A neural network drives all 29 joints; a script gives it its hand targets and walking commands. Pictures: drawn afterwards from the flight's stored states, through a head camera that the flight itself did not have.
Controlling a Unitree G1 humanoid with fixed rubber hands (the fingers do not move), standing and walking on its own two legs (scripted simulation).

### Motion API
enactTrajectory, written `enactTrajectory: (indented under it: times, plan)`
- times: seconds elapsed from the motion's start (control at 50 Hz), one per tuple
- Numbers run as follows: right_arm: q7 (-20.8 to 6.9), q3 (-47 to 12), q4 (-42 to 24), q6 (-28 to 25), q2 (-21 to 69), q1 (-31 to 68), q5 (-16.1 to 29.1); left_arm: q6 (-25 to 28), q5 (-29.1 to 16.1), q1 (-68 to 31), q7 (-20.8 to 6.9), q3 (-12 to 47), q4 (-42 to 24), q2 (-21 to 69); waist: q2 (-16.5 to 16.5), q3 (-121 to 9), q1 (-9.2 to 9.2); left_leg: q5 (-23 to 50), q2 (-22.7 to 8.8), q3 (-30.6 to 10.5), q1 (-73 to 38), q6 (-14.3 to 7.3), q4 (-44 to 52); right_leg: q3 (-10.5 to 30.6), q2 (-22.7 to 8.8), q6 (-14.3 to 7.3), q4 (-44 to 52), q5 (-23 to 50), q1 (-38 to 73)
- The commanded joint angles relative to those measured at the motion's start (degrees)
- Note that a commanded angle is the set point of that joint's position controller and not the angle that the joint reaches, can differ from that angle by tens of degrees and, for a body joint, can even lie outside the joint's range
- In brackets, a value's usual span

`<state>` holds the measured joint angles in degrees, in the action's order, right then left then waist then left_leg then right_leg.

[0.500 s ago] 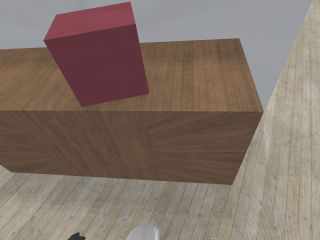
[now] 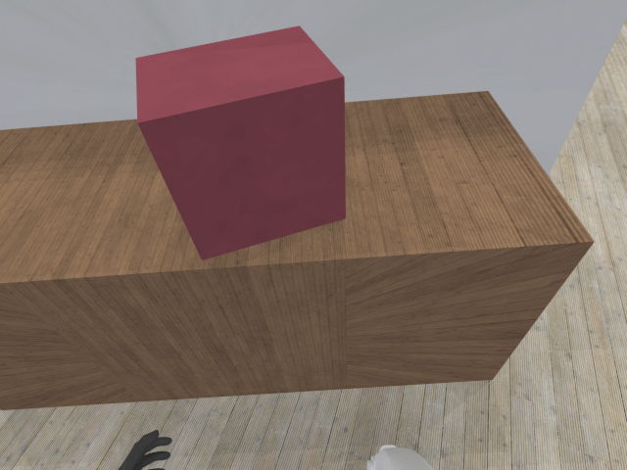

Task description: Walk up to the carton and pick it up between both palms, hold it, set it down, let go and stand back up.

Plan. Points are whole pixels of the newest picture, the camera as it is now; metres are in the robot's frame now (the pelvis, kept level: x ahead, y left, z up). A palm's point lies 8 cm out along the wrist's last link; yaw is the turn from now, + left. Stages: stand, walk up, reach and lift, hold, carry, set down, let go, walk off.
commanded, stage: walk up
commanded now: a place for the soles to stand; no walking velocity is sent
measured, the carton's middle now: (249, 145) +0.67 +0.09 +0.06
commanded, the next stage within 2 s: none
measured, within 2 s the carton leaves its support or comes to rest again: neither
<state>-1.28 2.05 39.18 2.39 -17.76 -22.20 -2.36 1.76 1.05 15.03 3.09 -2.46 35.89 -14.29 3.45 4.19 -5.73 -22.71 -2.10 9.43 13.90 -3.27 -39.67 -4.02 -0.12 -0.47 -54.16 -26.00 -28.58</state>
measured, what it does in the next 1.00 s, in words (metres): steps to the left: right foot, then left foot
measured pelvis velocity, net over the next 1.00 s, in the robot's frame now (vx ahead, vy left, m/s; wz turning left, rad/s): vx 0.08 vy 0.14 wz -0.13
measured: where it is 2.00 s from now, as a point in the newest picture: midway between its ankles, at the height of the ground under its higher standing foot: outside the picture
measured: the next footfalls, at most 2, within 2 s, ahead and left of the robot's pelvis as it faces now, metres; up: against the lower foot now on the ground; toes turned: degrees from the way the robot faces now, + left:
right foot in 0.06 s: +0.14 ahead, -0.08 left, +0.00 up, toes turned -5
left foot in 0.42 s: +0.17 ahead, +0.32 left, +0.00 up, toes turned +3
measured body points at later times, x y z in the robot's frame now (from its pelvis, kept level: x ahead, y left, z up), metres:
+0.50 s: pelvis +0.07 +0.16 -0.02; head +0.08 +0.18 +0.43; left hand +0.14 +0.46 -0.14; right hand +0.20 -0.10 -0.11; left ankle +0.13 +0.31 -0.72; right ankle +0.10 -0.03 -0.70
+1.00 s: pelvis +0.08 +0.14 -0.01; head +0.11 +0.11 +0.44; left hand +0.29 +0.36 -0.09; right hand +0.08 -0.15 -0.13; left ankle +0.12 +0.30 -0.70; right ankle +0.10 +0.02 -0.72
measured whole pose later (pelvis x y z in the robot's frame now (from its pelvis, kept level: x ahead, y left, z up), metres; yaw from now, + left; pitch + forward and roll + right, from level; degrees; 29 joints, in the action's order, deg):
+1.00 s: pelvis +0.08 +0.14 -0.01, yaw -8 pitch -3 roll +0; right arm 2.7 2.1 35.8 2.7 -18.9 -22.1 -0.8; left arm -2.3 1.2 6.6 -2.3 -0.8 36.2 -15.1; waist 3.1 7.9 -2.9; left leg -32.9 -7.8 2.4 23.2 1.1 -51.4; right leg -1.5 -0.9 -0.7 -42.1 -18.7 -20.7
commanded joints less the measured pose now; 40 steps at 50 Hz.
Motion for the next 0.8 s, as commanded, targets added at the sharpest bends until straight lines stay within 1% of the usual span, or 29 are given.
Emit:
enactTrajectory:
  times: [0.0, 0.02, 0.04, 0.06, 0.08, 0.1, 0.12, 0.14, 0.16, 0.2, 0.22, 0.24, 0.28, 0.3, 0.32, 0.34, 0.36, 0.38, 0.4, 0.42, 0.44, 0.46, 0.48, 0.5, 0.52, 0.66, 0.72, 0.74, 0.78]
  plan:
    - [-0.2, 0.7, -5.2, -0.4, -7.6, 5.5, -0.7, 2.1, 0.4, 11.4, 0.9, -2.6, -2.8, -5.2, -2.4, -8.7, 8.53, 24.6, -9.2, -6.9, 9.0, -3.5, -1.0, 0.1, 0.5, -3.2, 23.6, 24.1, 27.1]
    - [-0.5, 0.1, -5.2, -0.4, -5.7, 3.8, -1.0, 1.9, 1.6, 14.5, 1.7, -3.4, -2.4, -7.1, -6.6, -11.7, 10.17, 19.4, -6.9, -4.3, 15.5, -0.4, -9.8, 8.0, -3.7, -5.4, 24.2, 20.9, 36.6]
    - [-0.8, -1.3, -6.7, 0.0, -3.1, 1.3, -0.9, 1.7, 3.4, 16.8, 2.8, -4.6, -2.8, -11.0, -15.1, -13.5, 11.42, -8.4, -2.0, -3.7, 27.1, 2.8, -21.7, 32.6, -19.1, -11.7, 29.3, 8.7, 42.7]
    - [-0.6, -0.3, -6.9, 1.8, -6.2, 0.1, -1.1, 0.6, 3.8, 16.5, 3.8, -5.5, -3.1, -13.6, -10.7, -12.4, 10.67, -14.5, -2.1, -8.5, 28.1, 4.1, -30.7, 45.1, -28.1, -16.6, 33.4, -3.3, 36.5]
    - [-0.6, 0.8, -7.1, 3.6, -8.8, 3.1, -1.5, -0.1, 3.2, 14.8, 4.4, -5.9, -2.5, -14.7, -9.9, -9.6, 11.05, -14.1, -3.0, -11.0, 29.2, 3.7, -35.5, 48.6, -31.0, -20.5, 36.8, -14.1, 29.1]
    - [-0.7, 1.6, -7.8, 4.2, -9.4, 6.1, -2.3, 0.1, 2.9, 12.0, 4.6, -5.2, -2.5, -12.9, -8.3, -4.6, 10.38, -10.3, -3.8, -12.2, 30.6, 4.1, -36.9, 45.9, -29.4, -19.4, 38.4, -16.2, 23.9]
    - [-0.9, 2.0, -7.9, 4.2, -9.5, 7.7, -2.5, 0.7, 3.0, 9.7, 4.5, -4.0, -2.6, -10.5, -4.6, -1.1, 9.46, -6.1, -4.8, -13.5, 30.7, 4.5, -36.0, 39.2, -26.0, -17.1, 38.0, -12.6, 20.3]
    - [-1.1, 2.0, -7.1, 3.8, -8.0, 6.5, -2.3, 1.3, 3.2, 8.0, 4.2, -3.0, -2.6, -9.3, -3.8, -0.1, 8.40, -3.2, -5.2, -14.2, 28.9, 4.9, -33.2, 30.6, -22.2, -14.5, 36.6, -6.8, 18.0]
    - [-1.5, 1.7, -6.5, 3.3, -6.6, 5.3, -2.0, 1.9, 3.1, 6.3, 3.9, -2.6, -2.5, -9.2, -4.6, 0.7, 7.33, -0.3, -5.3, -14.2, 26.6, 5.2, -30.8, 24.2, -19.2, -12.8, 35.6, -1.2, 15.3]
    - [-2.6, 1.6, -5.5, 2.7, -3.9, 2.3, -1.3, 2.6, 2.7, 3.4, 2.9, -2.6, -1.7, -9.9, -8.1, -0.6, 5.77, 3.0, -4.7, -12.2, 21.4, 5.8, -28.7, 16.0, -15.3, -12.0, 35.5, 2.7, 11.8]
    - [-2.8, 1.3, -5.2, 2.6, -2.7, 1.1, -0.4, 2.7, 2.3, 1.1, 2.3, -2.6, -2.0, -10.1, -11.1, 0.1, 5.04, 3.5, -4.5, -11.4, 18.5, 6.0, -25.2, 12.3, -14.0, -11.6, 35.4, 4.7, 8.3]
    - [-2.8, 1.2, -5.1, 2.2, -1.7, 0.6, 0.7, 2.6, 1.9, -1.5, 1.6, -2.7, -2.8, -10.7, -14.4, 0.7, 4.46, 2.8, -4.9, -10.7, 14.0, 5.8, -19.6, 9.2, -12.9, -11.3, 34.7, 6.0, 4.0]
    - [-2.6, 1.5, -5.2, 1.0, -1.6, 0.3, 2.1, 2.0, 1.3, -3.5, 0.1, -3.0, -3.9, -11.4, -18.4, 0.6, 4.29, 3.4, -3.6, -8.5, 5.7, 5.2, -10.2, 5.2, -9.7, -9.3, 31.4, 5.1, -1.1]
    - [-2.2, 1.9, -5.1, 0.3, -2.2, -0.8, 2.6, 1.3, 1.2, -2.6, -0.6, -3.2, -3.8, -12.0, -18.8, -1.1, 4.43, 4.5, -2.2, -6.5, 2.2, 5.4, -6.9, 4.4, -8.7, -8.7, 28.6, 2.7, -1.1]
    - [-1.8, 2.5, -4.9, -0.3, -3.3, -2.4, 2.5, 0.4, 0.9, -2.5, -1.1, -3.2, -3.7, -12.7, -17.3, -2.0, 3.37, 9.4, -1.3, -5.0, -2.7, 5.1, -2.0, 3.5, -8.4, -7.8, 24.5, 0.3, -2.8]
    - [-1.3, 3.4, -4.4, -0.8, -5.1, -4.2, 2.5, -0.5, 0.5, -1.9, -1.6, -3.0, -3.6, -12.4, -13.1, -3.3, 2.31, 13.1, 1.0, -2.2, -8.0, 5.2, 1.4, 2.6, -7.3, -6.6, 19.0, -1.0, -4.6]
    - [-0.4, 4.2, -4.4, -1.4, -6.8, -4.9, 2.1, -1.3, 0.4, 1.1, -2.1, -2.2, -3.1, -10.5, -5.9, -5.4, 2.22, 12.8, 1.9, -2.3, -11.6, 5.4, 3.3, 1.5, -5.3, -4.8, 12.0, -1.9, -5.0]
    - [0.4, 4.5, -4.7, -1.8, -9.2, -5.7, 1.6, -1.8, 0.4, 3.8, -2.4, -1.1, -3.1, -7.7, 2.3, -5.9, 1.81, 11.7, -1.6, -6.8, -11.3, 4.8, 7.2, 0.0, -2.7, -2.7, 5.0, -3.8, -4.9]
    - [1.3, 4.8, -7.2, -2.1, -14.5, -3.7, 0.7, -2.1, -0.1, 6.5, -2.5, 0.5, -5.1, -4.2, 14.4, -6.1, 2.50, 5.6, -16.4, -28.1, -5.7, 0.1, 16.4, 1.9, -0.7, 0.3, -4.6, -12.6, -8.2]
    - [2.2, 5.0, -8.6, -1.6, -16.4, 0.6, 1.6, -3.4, 0.8, 6.6, -1.9, -0.8, -5.3, -7.4, 10.2, -5.0, 3.31, -3.8, -22.4, -36.6, 3.9, -6.2, 21.2, 7.6, -2.3, 1.1, -9.7, -12.1, -4.0]
    - [2.5, 5.4, -9.4, -1.4, -17.6, 4.6, 2.0, -4.3, 1.3, 4.2, -1.8, -1.4, -5.3, -9.5, 9.9, -1.2, 3.54, -14.6, -24.5, -41.0, 10.2, -9.7, 26.1, 8.2, -3.3, 1.8, -13.0, -9.7, -3.7]
    - [2.6, 4.6, -8.9, -1.6, -15.6, 6.6, 2.5, -4.4, 1.1, 2.0, -1.8, -1.9, -4.9, -10.9, 9.6, 3.5, 3.73, -12.8, -21.9, -38.2, 12.5, -9.8, 26.7, 9.9, -3.9, 2.2, -12.8, -6.4, -4.5]
    - [2.6, 3.8, -8.9, -2.0, -13.5, 6.7, 2.0, -4.3, 1.1, 2.0, -1.8, -2.3, -4.0, -11.4, 10.6, 4.2, 4.21, -5.7, -19.7, -33.5, 10.3, -8.5, 24.4, 10.3, -3.9, 2.2, -12.3, -4.3, -5.4]
    - [2.7, 3.3, -9.0, -2.3, -12.1, 6.1, 1.6, -4.2, 1.2, 3.1, -1.9, -2.3, -2.9, -11.1, 11.2, 4.2, 4.68, 2.4, -18.3, -28.9, 8.7, -7.3, 21.7, 10.2, -4.1, 2.1, -11.1, -3.4, -4.9]
    - [2.8, 3.3, -8.7, -2.5, -11.3, 4.9, 0.9, -4.3, 1.6, 4.6, -2.3, -2.1, -2.4, -10.7, 11.8, 2.7, 5.01, 7.7, -18.3, -26.7, 5.4, -7.2, 19.5, 9.7, -4.1, 1.9, -11.2, -3.2, -4.5]
    - [5.0, 3.2, -7.7, -3.2, -9.9, -2.9, -0.4, -5.8, 2.3, -3.1, -4.0, -1.0, -4.0, -8.3, 5.2, -1.9, 2.14, 30.4, -19.7, -23.6, -8.8, -9.8, 14.4, 8.7, -3.5, 2.5, -7.3, -1.4, -8.4]
    - [5.3, 3.3, -7.9, -3.2, -11.1, -3.0, -0.8, -5.5, 1.8, -5.9, -4.7, -0.5, -4.9, -6.6, 5.0, -4.2, 1.84, 35.2, -20.1, -20.7, -10.5, -10.5, 12.5, 6.7, -3.4, 2.2, -1.8, -2.0, -5.8]
    - [5.2, 3.6, -8.0, -3.2, -11.9, -2.8, -0.7, -5.4, 1.6, -6.5, -5.0, -0.3, -5.1, -6.0, 6.7, -5.1, 1.91, 36.7, -19.9, -19.3, -10.6, -10.2, 11.7, 6.0, -3.3, 1.8, 0.7, -1.8, -4.1]
    - [5.1, 3.7, -8.5, -3.1, -12.8, -1.8, -0.7, -4.9, 1.1, -7.2, -5.5, -0.4, -5.1, -5.5, 7.2, -6.5, 2.38, 35.7, -19.3, -16.9, -7.5, -9.4, 10.6, 4.5, -2.8, 1.0, 4.9, 0.5, 1.2]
